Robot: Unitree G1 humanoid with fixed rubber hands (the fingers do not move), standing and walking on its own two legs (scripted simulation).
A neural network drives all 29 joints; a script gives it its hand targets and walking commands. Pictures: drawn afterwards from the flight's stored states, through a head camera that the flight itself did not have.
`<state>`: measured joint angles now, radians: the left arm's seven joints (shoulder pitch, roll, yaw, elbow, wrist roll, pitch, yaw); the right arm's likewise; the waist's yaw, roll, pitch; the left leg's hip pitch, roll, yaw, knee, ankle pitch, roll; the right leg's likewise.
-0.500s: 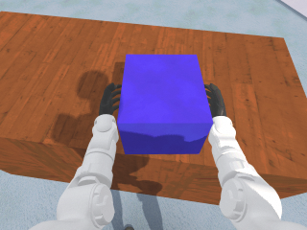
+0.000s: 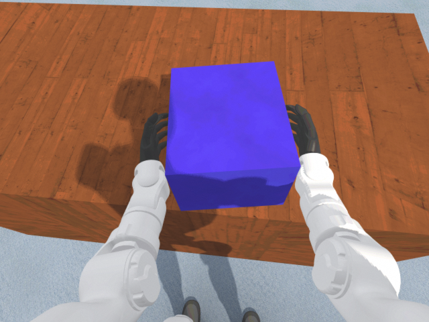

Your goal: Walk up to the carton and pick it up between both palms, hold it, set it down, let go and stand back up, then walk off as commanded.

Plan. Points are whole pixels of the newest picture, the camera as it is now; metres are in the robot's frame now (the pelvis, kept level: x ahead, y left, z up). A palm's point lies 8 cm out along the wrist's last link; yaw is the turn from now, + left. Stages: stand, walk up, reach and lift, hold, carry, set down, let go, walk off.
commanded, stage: set down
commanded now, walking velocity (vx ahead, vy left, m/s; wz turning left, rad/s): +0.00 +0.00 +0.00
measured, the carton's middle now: (227, 136) +0.45 +0.05 +0.00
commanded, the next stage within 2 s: none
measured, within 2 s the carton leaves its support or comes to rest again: neither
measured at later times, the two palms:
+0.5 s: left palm (148, 151) +0.39 +0.19 +0.02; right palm (308, 141) +0.45 -0.11 +0.02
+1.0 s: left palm (130, 162) +0.35 +0.21 +0.03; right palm (343, 143) +0.43 -0.16 +0.05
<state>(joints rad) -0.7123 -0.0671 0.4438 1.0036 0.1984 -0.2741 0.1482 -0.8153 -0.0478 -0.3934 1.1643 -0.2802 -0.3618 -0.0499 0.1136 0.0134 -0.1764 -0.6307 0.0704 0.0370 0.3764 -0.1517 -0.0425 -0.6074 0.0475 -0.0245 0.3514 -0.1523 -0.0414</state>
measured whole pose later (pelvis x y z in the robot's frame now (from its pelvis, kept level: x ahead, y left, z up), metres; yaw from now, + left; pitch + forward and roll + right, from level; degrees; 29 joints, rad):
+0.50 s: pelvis -0.02 +0.01 -0.01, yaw -1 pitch +27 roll -1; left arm -0.81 -0.04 0.33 1.06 0.07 -0.21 0.20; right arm -0.93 -0.19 -0.15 1.26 0.00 -0.23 -0.01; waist 0.17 0.02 -0.25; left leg -0.77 0.07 0.06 0.48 -0.17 -0.03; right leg -0.76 0.05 -0.01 0.45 -0.16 -0.03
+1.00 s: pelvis -0.03 +0.00 -0.01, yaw +1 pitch +21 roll -1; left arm -0.67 0.07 0.12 0.79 -0.07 -0.01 0.20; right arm -0.84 -0.35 0.03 1.10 0.29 -0.13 0.03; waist 0.11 0.01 -0.18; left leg -0.69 0.07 0.00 0.49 -0.16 -0.04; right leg -0.65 0.05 -0.05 0.44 -0.16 -0.04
